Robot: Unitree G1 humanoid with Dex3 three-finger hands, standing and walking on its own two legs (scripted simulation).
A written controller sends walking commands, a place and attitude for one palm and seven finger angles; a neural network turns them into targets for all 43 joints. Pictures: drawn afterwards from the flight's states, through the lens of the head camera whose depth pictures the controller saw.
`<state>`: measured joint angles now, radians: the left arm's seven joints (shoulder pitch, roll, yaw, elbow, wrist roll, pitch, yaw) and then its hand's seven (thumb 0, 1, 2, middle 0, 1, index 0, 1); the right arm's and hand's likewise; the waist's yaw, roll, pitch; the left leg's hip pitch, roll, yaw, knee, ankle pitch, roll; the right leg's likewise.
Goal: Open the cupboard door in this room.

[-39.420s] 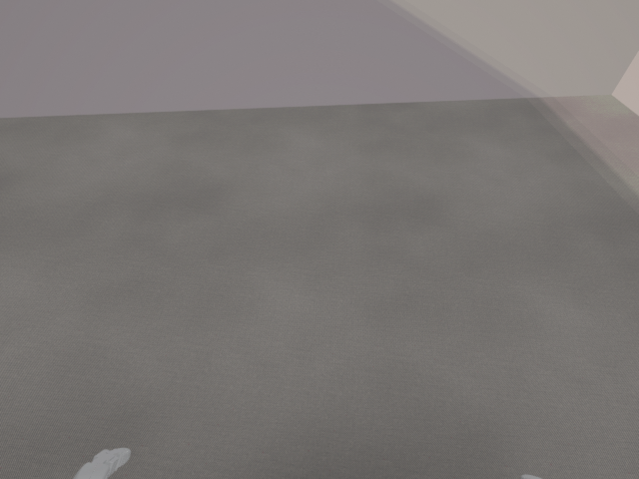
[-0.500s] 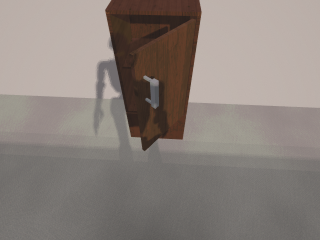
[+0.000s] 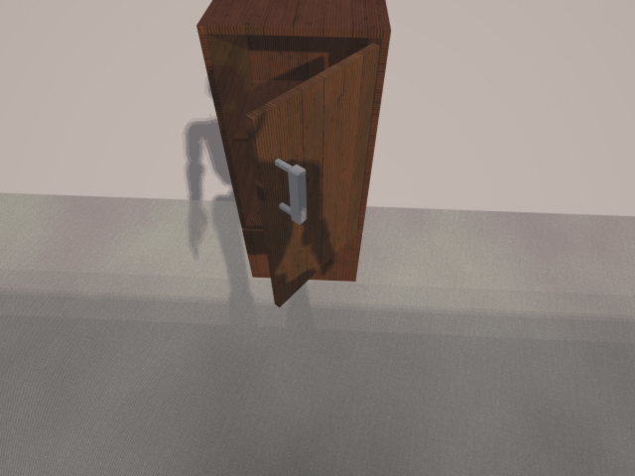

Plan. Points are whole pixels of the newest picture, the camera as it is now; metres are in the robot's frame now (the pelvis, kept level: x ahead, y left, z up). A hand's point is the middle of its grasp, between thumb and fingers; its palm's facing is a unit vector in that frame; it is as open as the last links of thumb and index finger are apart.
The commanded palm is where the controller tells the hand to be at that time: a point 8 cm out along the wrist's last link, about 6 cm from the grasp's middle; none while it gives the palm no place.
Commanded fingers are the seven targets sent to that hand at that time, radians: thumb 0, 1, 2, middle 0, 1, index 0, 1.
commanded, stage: look to check the result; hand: left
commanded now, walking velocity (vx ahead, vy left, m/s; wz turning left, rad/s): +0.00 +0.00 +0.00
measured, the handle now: (290, 191) +0.61 +0.09 -0.04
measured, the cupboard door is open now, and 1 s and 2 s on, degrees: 52 52 52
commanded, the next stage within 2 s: walk to a spot facing it in 0.50 s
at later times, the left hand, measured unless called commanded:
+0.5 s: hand out of the picture +0.05 +0.20 -0.17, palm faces +0.02 -0.96 -0.26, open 7.4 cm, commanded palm none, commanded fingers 0.00 0.90 0.90 -0.20 -0.30 -0.20 -0.30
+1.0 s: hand out of the picture +0.06 +0.19 -0.18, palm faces -0.09 -0.97 -0.24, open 7.4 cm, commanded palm none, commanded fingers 0.00 0.90 0.90 -0.20 -0.30 -0.20 -0.30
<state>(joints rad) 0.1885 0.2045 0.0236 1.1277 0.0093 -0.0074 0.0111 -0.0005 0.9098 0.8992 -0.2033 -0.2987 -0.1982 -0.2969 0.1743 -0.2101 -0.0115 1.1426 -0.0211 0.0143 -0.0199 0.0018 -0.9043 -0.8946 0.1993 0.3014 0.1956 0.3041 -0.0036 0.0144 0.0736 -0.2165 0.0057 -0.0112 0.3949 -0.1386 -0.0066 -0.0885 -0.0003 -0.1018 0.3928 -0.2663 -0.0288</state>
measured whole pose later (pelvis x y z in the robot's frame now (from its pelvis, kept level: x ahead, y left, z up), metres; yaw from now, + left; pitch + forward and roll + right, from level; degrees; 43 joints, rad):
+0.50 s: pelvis +0.01 -0.01 +0.00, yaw +0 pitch -2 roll +0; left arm 0.19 0.23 0.02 1.14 0.01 -0.01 0.01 0.00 0.91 0.90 -0.20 -0.30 -0.20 -0.30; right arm 0.15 -0.23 -0.01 1.14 -0.02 0.01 -0.02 0.00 -0.90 -0.89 0.20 0.30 0.20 0.30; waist 0.00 0.02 0.07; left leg -0.19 0.02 -0.01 0.38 -0.15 -0.02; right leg -0.05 0.01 -0.10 0.36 -0.27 -0.04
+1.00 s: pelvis +0.00 -0.01 -0.01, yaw -9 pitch -1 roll +1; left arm 0.21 0.21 0.07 1.04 0.02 0.06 -0.01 0.00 0.91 0.90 -0.20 -0.30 -0.20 -0.30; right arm 0.20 -0.19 -0.04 1.05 -0.03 0.04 -0.04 0.00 -0.90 -0.89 0.20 0.30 0.20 0.30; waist 0.01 -0.01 0.10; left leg -0.27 0.07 0.12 0.54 -0.25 -0.02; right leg -0.24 0.04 0.02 0.62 -0.37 -0.04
